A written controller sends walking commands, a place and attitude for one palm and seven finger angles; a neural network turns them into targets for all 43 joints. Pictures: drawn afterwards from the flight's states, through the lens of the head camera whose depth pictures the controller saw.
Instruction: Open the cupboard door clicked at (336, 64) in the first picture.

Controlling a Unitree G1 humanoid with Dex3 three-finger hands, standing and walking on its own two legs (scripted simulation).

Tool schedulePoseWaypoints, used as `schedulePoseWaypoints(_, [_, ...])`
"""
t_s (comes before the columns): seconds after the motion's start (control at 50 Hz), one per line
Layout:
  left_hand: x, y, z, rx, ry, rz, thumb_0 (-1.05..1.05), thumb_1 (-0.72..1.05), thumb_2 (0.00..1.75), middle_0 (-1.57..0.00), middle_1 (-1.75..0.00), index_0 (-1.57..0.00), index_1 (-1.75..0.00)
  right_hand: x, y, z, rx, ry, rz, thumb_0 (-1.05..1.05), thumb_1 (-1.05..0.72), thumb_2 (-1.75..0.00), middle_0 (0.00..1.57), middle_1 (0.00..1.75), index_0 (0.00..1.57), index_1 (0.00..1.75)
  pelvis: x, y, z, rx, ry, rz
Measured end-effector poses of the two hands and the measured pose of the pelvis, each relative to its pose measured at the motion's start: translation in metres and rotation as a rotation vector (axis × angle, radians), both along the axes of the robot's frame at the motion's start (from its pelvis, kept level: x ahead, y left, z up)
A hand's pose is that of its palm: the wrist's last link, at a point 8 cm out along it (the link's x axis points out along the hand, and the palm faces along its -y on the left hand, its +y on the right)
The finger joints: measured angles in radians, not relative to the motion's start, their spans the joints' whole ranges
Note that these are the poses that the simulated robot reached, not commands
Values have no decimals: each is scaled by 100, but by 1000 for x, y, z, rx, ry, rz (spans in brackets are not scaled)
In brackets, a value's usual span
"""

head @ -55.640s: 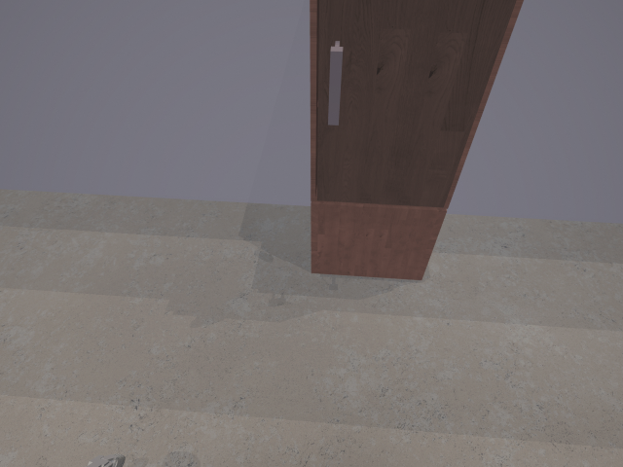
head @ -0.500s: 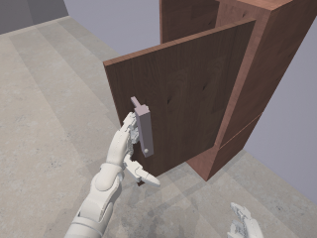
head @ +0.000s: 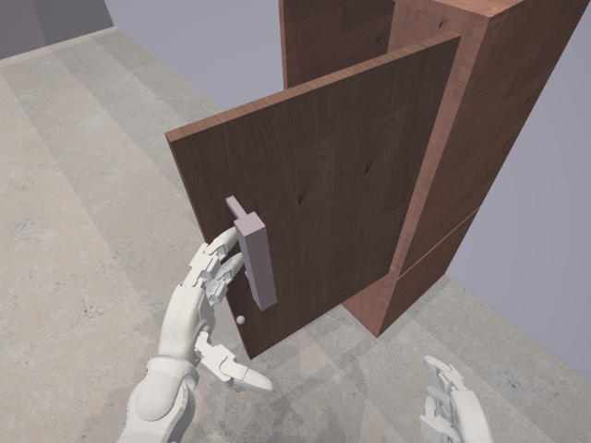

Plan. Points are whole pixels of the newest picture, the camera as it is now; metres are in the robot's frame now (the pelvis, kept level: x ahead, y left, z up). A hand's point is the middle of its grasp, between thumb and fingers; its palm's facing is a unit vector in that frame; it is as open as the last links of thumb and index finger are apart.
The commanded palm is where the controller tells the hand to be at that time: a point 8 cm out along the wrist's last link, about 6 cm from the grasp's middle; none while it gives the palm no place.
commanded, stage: slide the hand sideways off the handle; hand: left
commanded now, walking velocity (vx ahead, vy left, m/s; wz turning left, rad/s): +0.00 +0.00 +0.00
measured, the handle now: (250, 255) +0.34 +0.09 +0.08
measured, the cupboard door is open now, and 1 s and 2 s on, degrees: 82 82 82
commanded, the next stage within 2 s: draw the hand back to the body in 0.46 s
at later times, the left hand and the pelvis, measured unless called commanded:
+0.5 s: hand (186, 350) +0.21 +0.14 +0.08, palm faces -0.05 -1.00 -0.05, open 16.3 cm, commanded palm +0.18 +0.20 +0.08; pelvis +0.00 -0.01 -0.01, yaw +1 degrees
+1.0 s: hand (137, 353) +0.19 +0.18 +0.12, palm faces -0.02 -1.00 -0.09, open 16.3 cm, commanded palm +0.15 +0.24 +0.12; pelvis +0.00 +0.01 +0.00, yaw +1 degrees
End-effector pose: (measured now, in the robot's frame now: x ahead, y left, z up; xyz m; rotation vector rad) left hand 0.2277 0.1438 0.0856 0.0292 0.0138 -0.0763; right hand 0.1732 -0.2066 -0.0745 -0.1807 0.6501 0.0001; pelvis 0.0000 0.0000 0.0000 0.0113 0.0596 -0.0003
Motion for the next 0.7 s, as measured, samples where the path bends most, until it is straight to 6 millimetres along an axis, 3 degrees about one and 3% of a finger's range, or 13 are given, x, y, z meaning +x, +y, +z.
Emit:
schedulePoseWaypoints(0.36, [-29, 44, -2, 27, 1, 38, -1, -49, 30, -16, -31, -16, -31, 6, -22, 0, -39, -59, -7, 1, -91, -90, 20, 30, 20, 30, 3, -10, -6, -8, 18, 21])
schedulePoseWaypoints(0.58, [-41, 58, -4, 15, 1, 27, -1, -50, 30, -15, -30, -15, -30, 0, -16, 0, -46, -80, -14, 1, -91, -90, 20, 30, 20, 30, -1, -3, -9, -15, 21, 23])
schedulePoseWaypoints(0.7, [-45, 59, 5, 26, -27, 13, -1, -49, 30, -15, -30, -15, -30, -1, -6, 2, -32, -99, -14, 1, -91, -90, 20, 30, 20, 30, -1, 4, -9, -16, 13, 20])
